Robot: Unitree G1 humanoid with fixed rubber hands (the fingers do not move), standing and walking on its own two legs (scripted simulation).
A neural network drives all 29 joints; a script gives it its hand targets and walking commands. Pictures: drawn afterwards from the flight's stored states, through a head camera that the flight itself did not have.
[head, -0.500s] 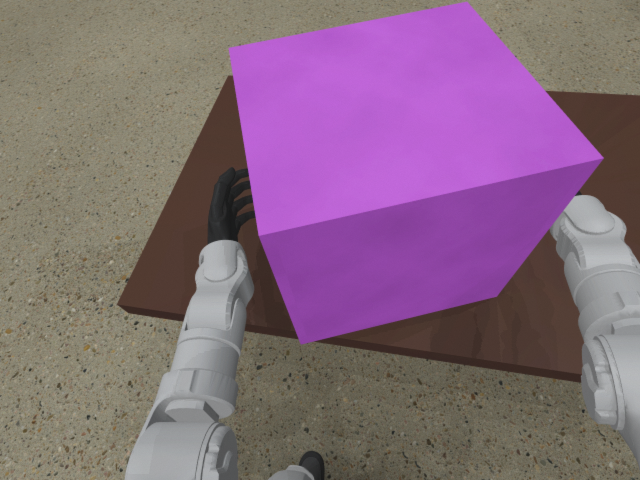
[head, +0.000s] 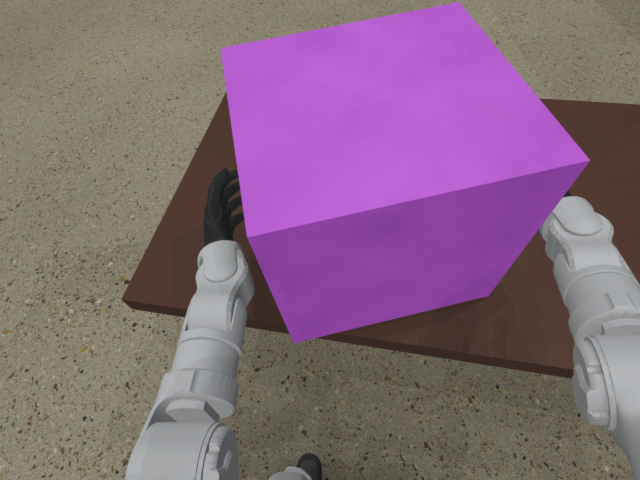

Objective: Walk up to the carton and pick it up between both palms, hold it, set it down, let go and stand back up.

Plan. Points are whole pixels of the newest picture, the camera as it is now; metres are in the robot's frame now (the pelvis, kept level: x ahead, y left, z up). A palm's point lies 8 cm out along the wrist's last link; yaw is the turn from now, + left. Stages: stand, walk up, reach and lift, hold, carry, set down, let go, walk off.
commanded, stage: reach and lift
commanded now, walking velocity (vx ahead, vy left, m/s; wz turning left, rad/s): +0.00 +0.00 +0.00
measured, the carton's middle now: (369, 186) +0.48 +0.04 +0.06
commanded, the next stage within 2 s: none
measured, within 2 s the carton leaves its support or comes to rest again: neither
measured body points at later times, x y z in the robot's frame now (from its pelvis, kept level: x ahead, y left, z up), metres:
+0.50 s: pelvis -0.01 +0.00 +0.00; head +0.04 +0.02 +0.45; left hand +0.37 +0.24 +0.07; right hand +0.47 -0.15 +0.10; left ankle +0.06 +0.13 -0.73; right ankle +0.02 -0.09 -0.73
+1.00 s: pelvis -0.01 +0.01 +0.00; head -0.03 +0.02 +0.45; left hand +0.36 +0.24 +0.13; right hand +0.43 -0.15 +0.16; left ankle +0.06 +0.13 -0.73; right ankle +0.02 -0.09 -0.73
